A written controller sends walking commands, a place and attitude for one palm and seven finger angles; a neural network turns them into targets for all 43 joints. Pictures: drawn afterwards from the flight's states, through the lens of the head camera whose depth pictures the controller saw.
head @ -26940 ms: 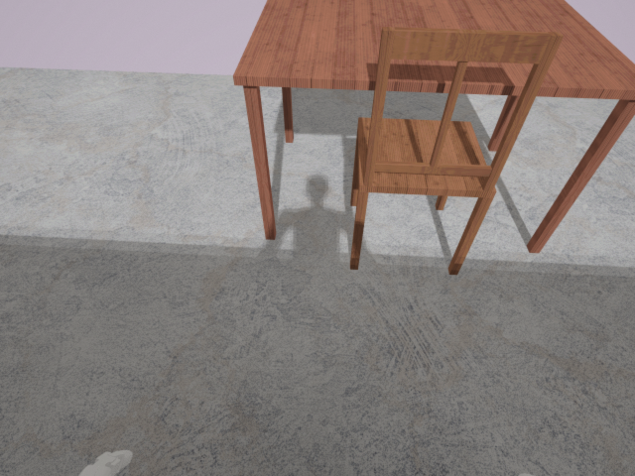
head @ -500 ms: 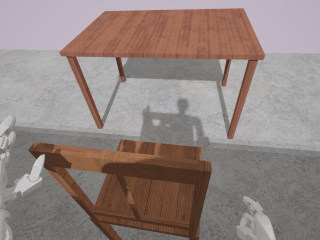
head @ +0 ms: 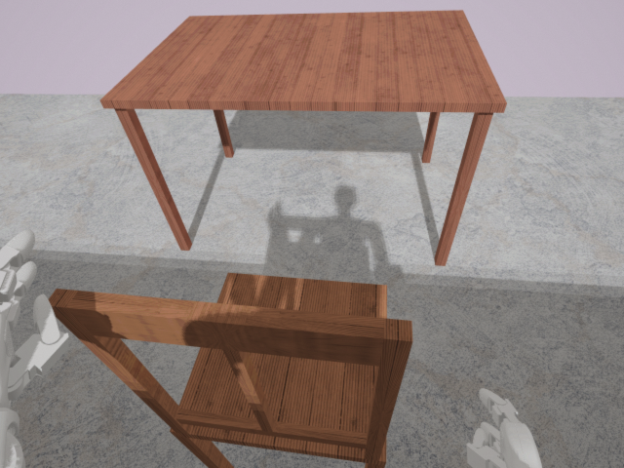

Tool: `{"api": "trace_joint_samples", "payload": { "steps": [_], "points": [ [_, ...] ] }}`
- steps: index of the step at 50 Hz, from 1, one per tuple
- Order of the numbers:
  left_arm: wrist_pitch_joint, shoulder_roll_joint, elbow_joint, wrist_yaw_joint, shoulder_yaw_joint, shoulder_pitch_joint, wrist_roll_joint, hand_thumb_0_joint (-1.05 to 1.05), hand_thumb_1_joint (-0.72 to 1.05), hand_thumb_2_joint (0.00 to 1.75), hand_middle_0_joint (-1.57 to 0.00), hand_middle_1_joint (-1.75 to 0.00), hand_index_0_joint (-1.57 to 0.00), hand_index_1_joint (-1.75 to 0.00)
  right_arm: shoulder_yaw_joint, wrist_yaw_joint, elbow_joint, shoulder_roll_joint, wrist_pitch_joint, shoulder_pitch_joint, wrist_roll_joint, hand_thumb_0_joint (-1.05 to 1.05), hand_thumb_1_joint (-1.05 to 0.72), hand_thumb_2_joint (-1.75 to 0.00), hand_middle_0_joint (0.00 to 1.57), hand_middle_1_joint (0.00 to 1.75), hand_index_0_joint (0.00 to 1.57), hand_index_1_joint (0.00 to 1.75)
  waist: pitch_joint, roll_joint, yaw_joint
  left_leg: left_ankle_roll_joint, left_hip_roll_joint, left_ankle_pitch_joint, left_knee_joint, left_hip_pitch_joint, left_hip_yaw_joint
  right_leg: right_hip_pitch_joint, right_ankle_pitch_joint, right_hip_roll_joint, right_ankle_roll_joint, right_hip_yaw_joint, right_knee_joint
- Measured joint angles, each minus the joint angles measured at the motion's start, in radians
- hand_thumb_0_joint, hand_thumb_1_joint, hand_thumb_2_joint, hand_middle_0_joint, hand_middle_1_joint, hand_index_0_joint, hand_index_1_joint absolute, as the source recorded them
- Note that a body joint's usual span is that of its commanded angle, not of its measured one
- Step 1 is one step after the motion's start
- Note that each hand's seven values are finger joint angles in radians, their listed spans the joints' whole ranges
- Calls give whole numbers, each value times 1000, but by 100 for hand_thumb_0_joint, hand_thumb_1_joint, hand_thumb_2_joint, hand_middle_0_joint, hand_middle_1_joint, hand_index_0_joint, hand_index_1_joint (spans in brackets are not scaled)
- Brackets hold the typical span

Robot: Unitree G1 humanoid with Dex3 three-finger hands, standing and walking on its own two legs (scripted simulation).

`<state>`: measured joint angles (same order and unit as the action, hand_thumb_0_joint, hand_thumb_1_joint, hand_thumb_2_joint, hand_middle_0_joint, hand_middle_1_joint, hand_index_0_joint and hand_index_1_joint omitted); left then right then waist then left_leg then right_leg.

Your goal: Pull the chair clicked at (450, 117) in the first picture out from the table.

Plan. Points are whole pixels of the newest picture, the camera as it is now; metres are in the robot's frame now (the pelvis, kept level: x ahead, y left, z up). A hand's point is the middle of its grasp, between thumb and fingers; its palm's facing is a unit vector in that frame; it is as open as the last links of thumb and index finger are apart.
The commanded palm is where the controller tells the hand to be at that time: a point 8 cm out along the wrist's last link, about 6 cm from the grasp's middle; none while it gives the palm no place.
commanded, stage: step back with the hand held close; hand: left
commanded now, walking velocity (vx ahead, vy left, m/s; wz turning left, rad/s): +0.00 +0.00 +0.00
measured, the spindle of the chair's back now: (253, 392) +0.24 +0.13 -0.09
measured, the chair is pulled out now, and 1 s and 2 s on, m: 0.70 0.70 0.70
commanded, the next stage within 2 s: stop stepping back and stand still in 1.38 s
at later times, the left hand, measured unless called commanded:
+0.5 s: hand (21, 385) +0.14 +0.28 +0.16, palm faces +0.39 -0.74 -0.55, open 7.4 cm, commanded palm +0.09 +0.31 +0.18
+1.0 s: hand out of the picture +0.07 +0.29 +0.16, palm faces +0.47 -0.68 -0.56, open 7.4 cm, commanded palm +0.00 +0.31 +0.18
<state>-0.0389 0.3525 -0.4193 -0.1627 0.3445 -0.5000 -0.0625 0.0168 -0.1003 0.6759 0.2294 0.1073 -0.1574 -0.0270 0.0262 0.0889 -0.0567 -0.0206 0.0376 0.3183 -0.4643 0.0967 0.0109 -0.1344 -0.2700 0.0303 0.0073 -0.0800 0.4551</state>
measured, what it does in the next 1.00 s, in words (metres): shifts its weight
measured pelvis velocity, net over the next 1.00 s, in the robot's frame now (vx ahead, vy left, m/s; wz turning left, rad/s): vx -0.13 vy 0.01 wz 0.02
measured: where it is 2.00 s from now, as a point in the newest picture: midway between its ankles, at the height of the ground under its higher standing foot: outside the picture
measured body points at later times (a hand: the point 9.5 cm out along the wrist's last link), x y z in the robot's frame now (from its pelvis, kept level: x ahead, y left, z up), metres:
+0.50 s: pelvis -0.06 +0.01 +0.00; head -0.03 +0.00 +0.44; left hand +0.12 +0.31 +0.19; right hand +0.10 -0.23 -0.10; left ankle -0.04 +0.13 -0.74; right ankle -0.01 -0.12 -0.74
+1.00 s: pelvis -0.13 +0.01 -0.02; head -0.10 +0.01 +0.43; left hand +0.04 +0.32 +0.19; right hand +0.04 -0.22 -0.11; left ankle -0.04 +0.13 -0.74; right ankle -0.06 -0.12 -0.74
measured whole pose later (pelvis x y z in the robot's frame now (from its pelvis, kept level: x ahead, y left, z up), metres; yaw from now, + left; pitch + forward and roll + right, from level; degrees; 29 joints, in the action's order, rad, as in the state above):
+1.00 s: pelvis -0.13 +0.01 -0.02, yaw +1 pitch -1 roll -2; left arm -0.20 0.45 -0.55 -0.18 0.50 -0.56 -0.02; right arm 0.02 -0.09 0.59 0.20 0.12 -0.22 -0.02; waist 0.08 0.04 0.00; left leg 0.01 0.05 0.23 -0.70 0.47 0.00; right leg -0.39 -0.23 0.01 0.02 -0.05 0.64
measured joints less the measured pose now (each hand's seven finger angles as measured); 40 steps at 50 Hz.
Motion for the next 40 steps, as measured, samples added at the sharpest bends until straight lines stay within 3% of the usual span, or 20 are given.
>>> {"api": "trace_joint_samples", "payload": {
  "steps": [5,9,14,18,24,30,33,37,40],
  "points": [
    [-17,-1,10,18,17,36,-2,2,89,90,-21,-30,-21,-30,-9,3,-28,-5,-22,10,0,2,-91,-90,20,30,20,30,14,0,-8,5,2,-7,-1,14,10,-11,20,-4,2,10,-15],
    [-45,10,14,17,51,49,8,1,89,90,-21,-30,-21,-30,-10,10,-65,-4,-62,38,4,2,-91,-90,20,30,20,30,44,-5,14,12,-4,-35,20,36,31,-44,56,1,9,31,-33],
    [-38,24,-12,19,31,-21,20,1,89,90,-21,-30,-21,-30,5,12,-101,-7,-107,45,1,2,-91,-90,20,30,20,30,61,-14,53,24,-18,-61,29,71,54,-92,81,14,20,55,-28],
    [-41,54,-60,16,31,-81,20,1,89,90,-21,-30,-21,-30,16,4,-106,-17,-123,21,-5,2,-91,-90,20,30,20,30,62,-38,64,29,-26,-69,9,103,55,-126,85,22,24,58,-2],
    [-67,88,-99,-6,79,-98,15,1,89,90,-22,-31,-21,-30,15,-9,-88,-31,-105,-24,-6,2,-91,-90,20,30,20,30,49,-67,51,26,-25,-73,-39,149,39,-163,87,24,18,43,39],
    [-71,37,-68,-26,72,-66,21,1,89,90,-21,-30,-21,-30,9,-9,-78,-20,-77,-43,-2,2,-91,-90,20,30,20,30,24,-46,37,21,-8,-61,-103,203,23,-189,106,10,8,29,51],
    [-71,11,-59,-31,48,-47,29,1,89,90,-21,-30,-21,-30,6,-6,-77,-9,-66,-49,5,2,-91,-90,20,30,20,30,11,-48,32,26,-11,8,-145,240,20,-211,121,10,5,30,51],
    [-76,12,-66,-35,33,-22,38,1,89,90,-21,-30,-21,-30,-3,-7,-75,3,-54,-45,13,2,-91,-90,20,30,20,30,19,-62,39,34,-16,4,-159,273,17,-239,121,14,6,29,59],
    [-87,36,-84,-35,48,-14,44,1,89,90,-21,-30,-21,-30,-5,-9,-89,0,-43,-50,10,2,-91,-90,20,30,20,30,33,-63,55,41,-9,-58,-145,286,7,-256,37,5,9,22,81]
  ]
}}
